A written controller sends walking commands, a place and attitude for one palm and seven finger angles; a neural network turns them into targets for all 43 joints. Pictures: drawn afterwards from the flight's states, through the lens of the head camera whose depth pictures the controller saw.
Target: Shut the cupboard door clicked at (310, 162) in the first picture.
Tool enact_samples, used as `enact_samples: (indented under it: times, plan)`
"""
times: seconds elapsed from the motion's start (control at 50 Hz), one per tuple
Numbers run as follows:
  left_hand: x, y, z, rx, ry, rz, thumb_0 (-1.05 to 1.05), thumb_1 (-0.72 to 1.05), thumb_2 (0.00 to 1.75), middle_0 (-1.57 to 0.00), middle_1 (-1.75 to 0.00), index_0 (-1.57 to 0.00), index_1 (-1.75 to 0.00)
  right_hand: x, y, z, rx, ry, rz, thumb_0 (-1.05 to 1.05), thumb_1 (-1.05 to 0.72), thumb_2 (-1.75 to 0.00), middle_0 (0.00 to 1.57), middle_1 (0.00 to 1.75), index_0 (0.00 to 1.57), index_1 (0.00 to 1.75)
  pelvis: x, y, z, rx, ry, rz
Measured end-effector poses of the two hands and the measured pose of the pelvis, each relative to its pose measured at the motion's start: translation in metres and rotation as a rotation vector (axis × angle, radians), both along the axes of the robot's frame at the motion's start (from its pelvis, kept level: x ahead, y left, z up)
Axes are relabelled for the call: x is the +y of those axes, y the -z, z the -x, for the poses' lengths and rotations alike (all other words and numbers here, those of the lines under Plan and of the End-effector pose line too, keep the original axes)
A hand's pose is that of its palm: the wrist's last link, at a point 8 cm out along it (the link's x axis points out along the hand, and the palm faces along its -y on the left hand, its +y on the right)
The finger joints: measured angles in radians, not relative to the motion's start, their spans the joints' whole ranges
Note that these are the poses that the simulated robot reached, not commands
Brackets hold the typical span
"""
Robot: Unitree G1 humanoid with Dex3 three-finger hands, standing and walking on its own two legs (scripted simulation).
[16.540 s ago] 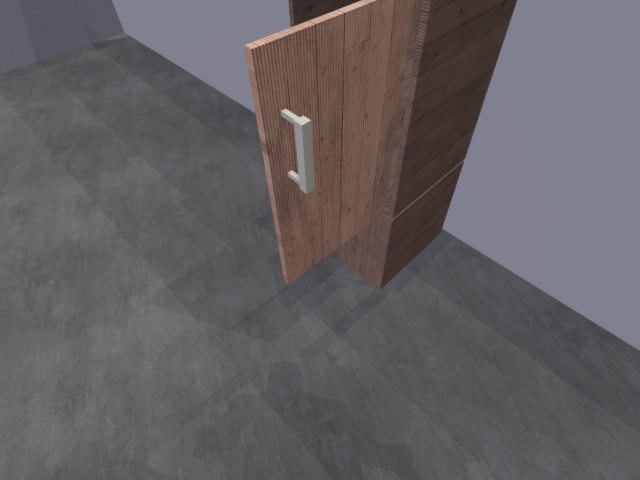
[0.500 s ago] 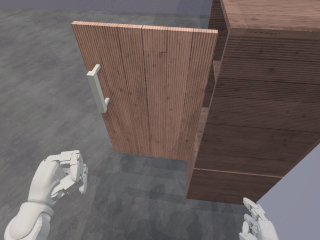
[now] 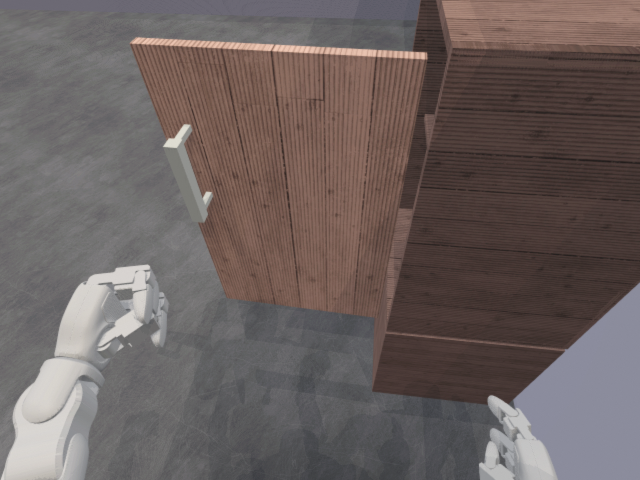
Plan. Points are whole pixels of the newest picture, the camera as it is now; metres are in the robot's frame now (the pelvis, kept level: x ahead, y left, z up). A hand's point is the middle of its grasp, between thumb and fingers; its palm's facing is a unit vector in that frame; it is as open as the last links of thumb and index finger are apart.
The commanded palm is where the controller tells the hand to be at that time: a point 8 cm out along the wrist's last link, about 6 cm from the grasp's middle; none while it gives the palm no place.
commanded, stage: bring the fist close to the handle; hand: left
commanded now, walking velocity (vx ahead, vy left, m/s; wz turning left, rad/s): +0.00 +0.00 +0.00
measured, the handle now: (192, 175) +0.52 +0.23 +0.09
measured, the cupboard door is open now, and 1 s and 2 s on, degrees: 88 88 79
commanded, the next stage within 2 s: push the door shut along its arc in 1.12 s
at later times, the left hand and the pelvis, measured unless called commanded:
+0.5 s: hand (165, 253) +0.36 +0.22 +0.10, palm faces -0.06 -1.00 -0.02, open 3.1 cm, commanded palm +0.34 +0.28 +0.09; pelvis +0.00 +0.01 +0.00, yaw -1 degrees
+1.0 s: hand (173, 226) +0.41 +0.23 +0.09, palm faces -0.07 -1.00 +0.00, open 3.1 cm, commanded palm +0.38 +0.28 +0.09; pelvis +0.01 +0.02 +0.00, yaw -3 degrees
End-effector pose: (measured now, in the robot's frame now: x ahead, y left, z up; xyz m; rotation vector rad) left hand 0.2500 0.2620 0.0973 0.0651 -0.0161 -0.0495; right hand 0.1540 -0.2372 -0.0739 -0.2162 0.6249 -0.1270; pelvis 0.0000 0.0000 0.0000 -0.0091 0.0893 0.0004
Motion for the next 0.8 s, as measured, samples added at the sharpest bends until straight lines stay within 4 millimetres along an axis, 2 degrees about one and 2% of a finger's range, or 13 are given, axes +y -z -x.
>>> enact_samples:
  times: [0.16,0.46,0.66,0.8]
  plan:
    - [-0.002,0.001,-0.031,0.016,0.021,0.022,0.02,0.9,0.9,-1.3,-1.5,-1.3,-1.5,-0.006,0.001,0.01,0.037,0.037,0.009,0.02,-0.9,-0.9,0.2,0.3,0.2,0.3,0.003,-0.002,-0.004,0.013,0.013,-0.007]
    - [0.014,0.0,-0.085,0.019,0.01,0.039,0.02,0.9,0.9,-1.3,-1.5,-1.3,-1.5,-0.007,0.01,0.035,0.159,0.08,0.025,0.02,-0.9,-0.9,0.2,0.3,0.2,0.3,0.009,-0.003,-0.003,0.037,0.021,-0.005]
    - [0.024,0.0,-0.12,0.026,0.006,0.054,0.02,0.9,0.9,-1.3,-1.5,-1.3,-1.5,-0.008,0.015,0.06,0.254,0.12,0.036,0.01,-0.9,-0.9,0.2,0.3,0.2,0.3,0.015,-0.002,-0.002,0.064,0.029,-0.001]
    - [0.024,0.0,-0.145,0.025,0.017,0.061,0.02,0.9,0.9,-1.3,-1.5,-1.29,-1.5,-0.01,0.02,0.083,0.339,0.156,0.049,0.01,-0.9,-0.9,0.2,0.3,0.2,0.3,0.019,-0.001,-0.001,0.088,0.035,0.003]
